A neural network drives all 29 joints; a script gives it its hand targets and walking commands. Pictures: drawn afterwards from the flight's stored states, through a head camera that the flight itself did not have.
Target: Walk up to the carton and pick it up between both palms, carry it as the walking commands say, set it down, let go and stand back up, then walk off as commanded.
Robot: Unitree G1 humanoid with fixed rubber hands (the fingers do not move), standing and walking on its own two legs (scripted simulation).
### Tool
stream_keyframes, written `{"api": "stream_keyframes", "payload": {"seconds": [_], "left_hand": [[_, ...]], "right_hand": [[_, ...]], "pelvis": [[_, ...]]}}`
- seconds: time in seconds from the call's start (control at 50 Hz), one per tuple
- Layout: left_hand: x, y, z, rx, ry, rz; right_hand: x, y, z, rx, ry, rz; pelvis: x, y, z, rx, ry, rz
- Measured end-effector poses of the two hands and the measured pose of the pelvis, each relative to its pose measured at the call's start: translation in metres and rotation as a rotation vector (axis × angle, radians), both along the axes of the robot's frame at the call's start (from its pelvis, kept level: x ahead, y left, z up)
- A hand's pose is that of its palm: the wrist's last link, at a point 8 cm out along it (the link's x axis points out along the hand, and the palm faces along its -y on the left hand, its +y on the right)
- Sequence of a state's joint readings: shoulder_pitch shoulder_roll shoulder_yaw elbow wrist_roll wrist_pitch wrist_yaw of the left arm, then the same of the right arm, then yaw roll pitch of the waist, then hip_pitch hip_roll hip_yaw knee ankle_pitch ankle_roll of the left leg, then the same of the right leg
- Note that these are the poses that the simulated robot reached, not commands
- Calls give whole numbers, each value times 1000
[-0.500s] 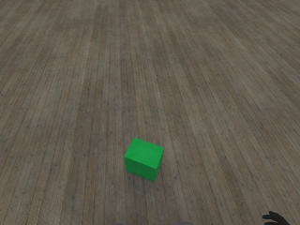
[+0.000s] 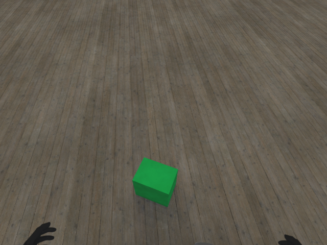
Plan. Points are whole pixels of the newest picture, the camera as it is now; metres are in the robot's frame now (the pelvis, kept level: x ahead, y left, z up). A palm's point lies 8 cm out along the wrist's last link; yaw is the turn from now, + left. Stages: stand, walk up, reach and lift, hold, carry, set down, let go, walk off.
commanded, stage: walk up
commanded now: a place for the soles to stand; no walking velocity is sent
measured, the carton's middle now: (155, 182) +0.54 +0.04 -0.65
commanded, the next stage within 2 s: none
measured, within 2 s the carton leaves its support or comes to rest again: neither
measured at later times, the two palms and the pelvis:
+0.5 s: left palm out of the picture +0.04 +0.41 -0.05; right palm (293, 227) +0.17 -0.30 -0.05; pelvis +0.01 +0.04 +0.02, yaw +0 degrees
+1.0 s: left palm out of the picture +0.21 +0.50 -0.05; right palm (246, 238) +0.16 -0.20 -0.09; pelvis +0.11 +0.14 +0.00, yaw -9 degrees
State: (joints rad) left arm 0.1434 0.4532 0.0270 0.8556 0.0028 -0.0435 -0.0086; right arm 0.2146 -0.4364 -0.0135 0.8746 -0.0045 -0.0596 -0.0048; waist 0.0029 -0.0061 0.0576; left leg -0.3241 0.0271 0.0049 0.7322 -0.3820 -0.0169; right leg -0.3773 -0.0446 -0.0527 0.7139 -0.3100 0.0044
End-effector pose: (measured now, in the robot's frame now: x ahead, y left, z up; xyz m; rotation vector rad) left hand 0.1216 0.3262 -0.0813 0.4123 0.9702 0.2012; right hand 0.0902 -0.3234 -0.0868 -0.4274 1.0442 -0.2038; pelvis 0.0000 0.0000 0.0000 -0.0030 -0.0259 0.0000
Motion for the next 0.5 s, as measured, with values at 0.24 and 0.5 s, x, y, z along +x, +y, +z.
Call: {"api": "stream_keyframes", "payload": {"seconds": [0.24, 0.5], "left_hand": [[0, -6, 2, -42, 53, 50], [-78, 86, 32, 178, 183, 114]], "right_hand": [[42, 5, 18, 5, -17, 13], [83, 23, 34, 36, -84, 55]], "pelvis": [[8, 1, 17, -1, -7, 13], [15, 40, 16, -20, 8, -3]]}}
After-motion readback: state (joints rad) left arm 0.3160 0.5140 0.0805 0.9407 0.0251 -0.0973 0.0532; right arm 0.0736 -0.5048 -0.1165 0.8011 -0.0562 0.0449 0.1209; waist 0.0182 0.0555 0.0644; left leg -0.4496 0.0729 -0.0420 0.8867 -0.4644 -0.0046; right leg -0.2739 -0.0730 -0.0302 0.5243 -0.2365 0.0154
